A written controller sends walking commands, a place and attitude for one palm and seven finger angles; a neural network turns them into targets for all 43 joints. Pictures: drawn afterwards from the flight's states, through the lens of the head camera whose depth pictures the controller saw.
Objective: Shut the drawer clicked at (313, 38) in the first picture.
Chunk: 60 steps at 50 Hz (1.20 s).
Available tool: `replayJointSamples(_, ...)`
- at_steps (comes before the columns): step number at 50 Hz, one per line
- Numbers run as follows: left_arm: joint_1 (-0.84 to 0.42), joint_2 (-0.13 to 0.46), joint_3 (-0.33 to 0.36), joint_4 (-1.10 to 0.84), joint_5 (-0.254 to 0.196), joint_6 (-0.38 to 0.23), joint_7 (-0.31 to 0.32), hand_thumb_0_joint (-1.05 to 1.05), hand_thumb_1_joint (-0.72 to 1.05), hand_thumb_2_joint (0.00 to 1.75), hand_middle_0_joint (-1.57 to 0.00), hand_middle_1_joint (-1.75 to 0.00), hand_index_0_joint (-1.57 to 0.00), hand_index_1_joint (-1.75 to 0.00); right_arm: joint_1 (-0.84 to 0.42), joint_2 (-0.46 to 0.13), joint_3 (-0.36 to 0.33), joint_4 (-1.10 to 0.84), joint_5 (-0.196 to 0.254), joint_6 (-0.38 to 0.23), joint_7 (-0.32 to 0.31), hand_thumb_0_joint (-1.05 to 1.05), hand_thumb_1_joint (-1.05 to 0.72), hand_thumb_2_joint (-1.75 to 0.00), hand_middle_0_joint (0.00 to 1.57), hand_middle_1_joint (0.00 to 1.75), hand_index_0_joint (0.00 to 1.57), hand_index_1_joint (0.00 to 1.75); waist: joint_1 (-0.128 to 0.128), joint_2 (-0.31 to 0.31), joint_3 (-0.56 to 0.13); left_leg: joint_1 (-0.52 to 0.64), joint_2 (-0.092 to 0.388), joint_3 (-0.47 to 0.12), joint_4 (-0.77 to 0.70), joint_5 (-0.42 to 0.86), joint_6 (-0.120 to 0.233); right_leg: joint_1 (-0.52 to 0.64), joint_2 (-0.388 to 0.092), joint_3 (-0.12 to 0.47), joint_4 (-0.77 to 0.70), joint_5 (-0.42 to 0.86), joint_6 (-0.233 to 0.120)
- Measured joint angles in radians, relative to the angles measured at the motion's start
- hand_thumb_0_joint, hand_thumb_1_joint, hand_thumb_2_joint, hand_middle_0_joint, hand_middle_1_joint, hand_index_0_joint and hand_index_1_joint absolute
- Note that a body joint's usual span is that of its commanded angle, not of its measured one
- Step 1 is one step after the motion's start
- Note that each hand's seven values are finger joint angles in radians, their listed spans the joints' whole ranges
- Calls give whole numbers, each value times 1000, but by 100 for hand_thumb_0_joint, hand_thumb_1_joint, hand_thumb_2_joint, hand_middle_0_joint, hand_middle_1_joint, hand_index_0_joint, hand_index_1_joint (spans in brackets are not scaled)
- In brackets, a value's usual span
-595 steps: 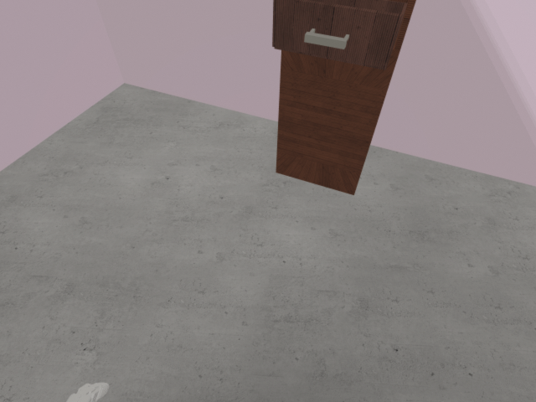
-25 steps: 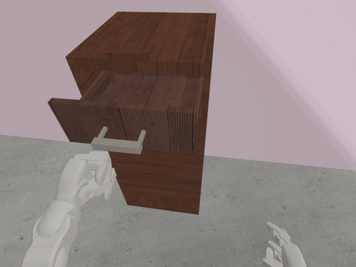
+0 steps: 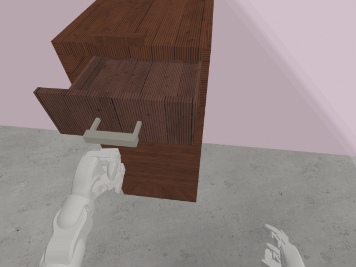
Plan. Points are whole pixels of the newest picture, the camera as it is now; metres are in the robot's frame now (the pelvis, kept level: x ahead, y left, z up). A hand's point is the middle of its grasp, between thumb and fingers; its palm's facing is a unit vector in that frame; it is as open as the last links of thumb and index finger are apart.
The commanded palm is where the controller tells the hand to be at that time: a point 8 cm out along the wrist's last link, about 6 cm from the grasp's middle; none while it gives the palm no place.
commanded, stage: bring the fist close to the handle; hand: left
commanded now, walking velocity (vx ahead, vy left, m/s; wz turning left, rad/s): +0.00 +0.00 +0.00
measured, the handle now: (114, 131) +0.41 +0.18 +0.08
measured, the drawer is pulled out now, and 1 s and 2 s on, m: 0.17 0.16 0.03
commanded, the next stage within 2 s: push the drawer shut in 0.44 s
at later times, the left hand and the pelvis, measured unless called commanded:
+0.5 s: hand (122, 168) +0.30 +0.14 +0.08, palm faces -0.09 -1.00 -0.03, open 3.3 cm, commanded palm +0.28 +0.19 +0.09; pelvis +0.00 +0.00 +0.00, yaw -1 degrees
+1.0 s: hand (122, 159) +0.33 +0.14 +0.08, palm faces -0.10 -0.99 -0.03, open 2.8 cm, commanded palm +0.34 +0.19 +0.09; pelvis -0.01 +0.00 -0.01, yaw +1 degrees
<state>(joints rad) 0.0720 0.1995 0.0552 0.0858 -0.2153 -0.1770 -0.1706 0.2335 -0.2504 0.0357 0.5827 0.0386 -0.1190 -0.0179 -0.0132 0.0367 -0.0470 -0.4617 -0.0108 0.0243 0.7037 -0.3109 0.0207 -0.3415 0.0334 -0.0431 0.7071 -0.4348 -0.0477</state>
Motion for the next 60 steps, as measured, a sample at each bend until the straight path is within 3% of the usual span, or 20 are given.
replayJointSamples(9,-64,5,16,83,-4,-50,-1,2,90,90,-140,-160,-140,-160,17,-5,-11,2,1,28,5,2,-90,-90,20,30,20,30,-10,1,-9,-43,7,8,29,-10,1,-47,5,7,29,-7,0)
replayJointSamples(31,-62,3,8,96,-5,-54,11,2,89,90,-140,-160,-140,-160,22,-9,-15,-9,9,55,4,2,-90,-90,20,30,20,30,-14,5,-18,-47,9,10,29,-11,2,-49,7,10,26,-4,2)
replayJointSamples(50,-303,28,17,347,-3,-88,-12,-5,78,94,-140,-160,-140,-160,26,-17,-13,50,12,70,-4,2,-90,-90,20,30,20,30,-7,2,-2,-90,5,-16,49,3,3,-80,5,-17,38,4,1)
replayJointSamples(60,-467,54,26,539,-4,-123,-25,-7,71,94,-140,-160,-140,-160,35,-17,-9,85,14,74,-9,1,-90,-90,20,30,20,30,-23,-2,8,-128,6,-25,65,19,7,-114,6,-28,50,19,3)
